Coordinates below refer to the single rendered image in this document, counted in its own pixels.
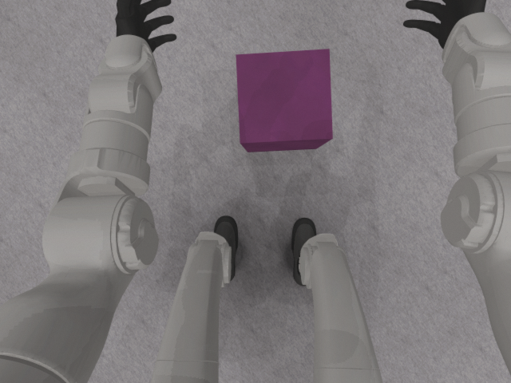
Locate robot left foot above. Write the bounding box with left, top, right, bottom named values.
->
left=214, top=216, right=238, bottom=281

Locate left robot forearm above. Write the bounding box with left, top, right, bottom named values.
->
left=42, top=34, right=162, bottom=261

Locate right robot forearm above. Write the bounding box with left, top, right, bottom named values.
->
left=442, top=12, right=511, bottom=178

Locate robot left upper arm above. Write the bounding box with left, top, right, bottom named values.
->
left=0, top=194, right=159, bottom=383

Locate carton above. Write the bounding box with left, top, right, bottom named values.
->
left=236, top=49, right=333, bottom=152

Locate robot right upper arm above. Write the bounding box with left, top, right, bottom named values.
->
left=441, top=170, right=511, bottom=375

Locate right robot hand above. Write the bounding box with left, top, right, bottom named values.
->
left=403, top=0, right=486, bottom=49

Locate left robot hand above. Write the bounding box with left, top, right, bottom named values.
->
left=115, top=0, right=176, bottom=52

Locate robot left thigh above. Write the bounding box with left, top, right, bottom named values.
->
left=151, top=240, right=232, bottom=383

